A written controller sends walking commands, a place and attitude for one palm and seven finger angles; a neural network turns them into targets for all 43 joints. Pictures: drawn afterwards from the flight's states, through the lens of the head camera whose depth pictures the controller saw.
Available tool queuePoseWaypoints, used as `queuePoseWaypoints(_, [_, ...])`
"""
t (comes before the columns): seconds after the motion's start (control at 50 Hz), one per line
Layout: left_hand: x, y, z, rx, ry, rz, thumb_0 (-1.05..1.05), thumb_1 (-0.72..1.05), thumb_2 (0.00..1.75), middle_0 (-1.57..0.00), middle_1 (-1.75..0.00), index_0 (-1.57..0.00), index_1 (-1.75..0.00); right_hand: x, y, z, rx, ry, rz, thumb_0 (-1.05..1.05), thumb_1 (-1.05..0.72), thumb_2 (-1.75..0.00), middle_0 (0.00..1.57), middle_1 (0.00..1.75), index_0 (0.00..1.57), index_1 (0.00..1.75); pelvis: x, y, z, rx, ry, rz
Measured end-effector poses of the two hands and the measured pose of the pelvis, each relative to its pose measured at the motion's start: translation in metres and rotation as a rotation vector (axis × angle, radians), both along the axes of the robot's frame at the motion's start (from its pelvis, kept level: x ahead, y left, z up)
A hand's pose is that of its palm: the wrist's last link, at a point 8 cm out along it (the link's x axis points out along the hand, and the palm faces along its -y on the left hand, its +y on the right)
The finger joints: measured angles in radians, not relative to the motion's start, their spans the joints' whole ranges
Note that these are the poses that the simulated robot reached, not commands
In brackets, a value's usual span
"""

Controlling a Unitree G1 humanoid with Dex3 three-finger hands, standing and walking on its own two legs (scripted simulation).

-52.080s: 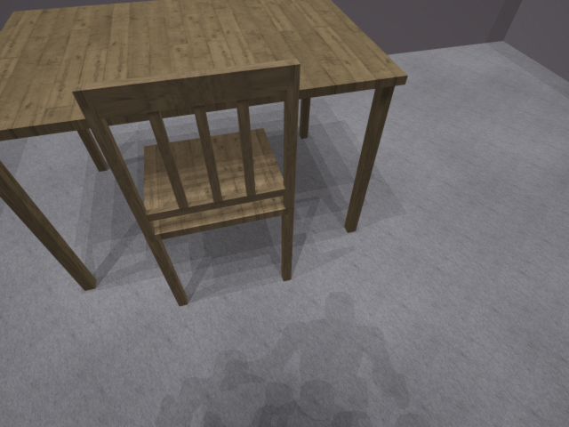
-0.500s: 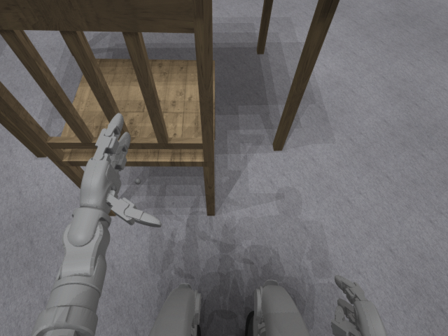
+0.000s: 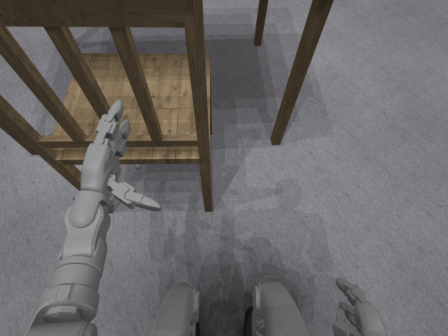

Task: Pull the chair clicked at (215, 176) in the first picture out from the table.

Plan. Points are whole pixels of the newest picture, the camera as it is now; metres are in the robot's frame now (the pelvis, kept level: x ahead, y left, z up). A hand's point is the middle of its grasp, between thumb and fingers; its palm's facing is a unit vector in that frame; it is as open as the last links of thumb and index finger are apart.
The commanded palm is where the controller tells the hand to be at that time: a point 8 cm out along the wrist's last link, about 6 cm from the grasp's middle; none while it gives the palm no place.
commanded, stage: push the fingers through the gap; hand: left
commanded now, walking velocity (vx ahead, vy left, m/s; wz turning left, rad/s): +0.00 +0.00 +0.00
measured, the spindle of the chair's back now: (94, 94) +0.55 +0.27 +0.04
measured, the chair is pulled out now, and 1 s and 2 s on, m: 0.15 0.15 0.17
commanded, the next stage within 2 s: hook a spindle and tug to test in 1.28 s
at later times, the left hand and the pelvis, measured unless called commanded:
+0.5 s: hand (144, 142) +0.44 +0.15 +0.04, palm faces -0.05 -1.00 -0.05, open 16.9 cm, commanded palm +0.42 +0.21 +0.03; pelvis -0.01 +0.00 +0.00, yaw +0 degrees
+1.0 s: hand (151, 122) +0.49 +0.15 +0.04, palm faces -0.03 -1.00 -0.06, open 17.0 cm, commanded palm +0.45 +0.20 +0.03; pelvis -0.01 +0.01 -0.01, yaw -1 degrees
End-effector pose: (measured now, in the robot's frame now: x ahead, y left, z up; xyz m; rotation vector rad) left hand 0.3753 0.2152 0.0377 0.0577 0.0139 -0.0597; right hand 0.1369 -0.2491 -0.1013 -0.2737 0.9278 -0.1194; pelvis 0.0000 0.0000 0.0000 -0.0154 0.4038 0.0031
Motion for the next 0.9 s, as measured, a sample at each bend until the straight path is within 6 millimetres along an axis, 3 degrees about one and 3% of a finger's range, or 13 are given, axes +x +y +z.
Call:
queuePoseWaypoints(0.32, [0.029,-0.003,-0.001,0.000,-0.001,0.016,-0.02,-0.50,0.30,-0.06,-0.08,-0.06,-0.08,-0.034,-0.010,-0.004,-0.019,0.077,-0.043,0.01,-0.91,-0.90,0.21,0.30,0.20,0.30,-0.004,-0.001,-0.001,0.004,0.014,-0.009])
queuePoseWaypoints(0.9, [0.086,-0.011,0.001,0.003,0.001,0.026,-0.02,-0.50,0.30,-0.06,-0.08,-0.04,-0.07,-0.087,-0.010,-0.012,-0.033,0.239,-0.082,0.01,-0.91,-0.89,0.21,0.30,0.20,0.30,-0.009,0.005,-0.007,-0.008,0.055,-0.006])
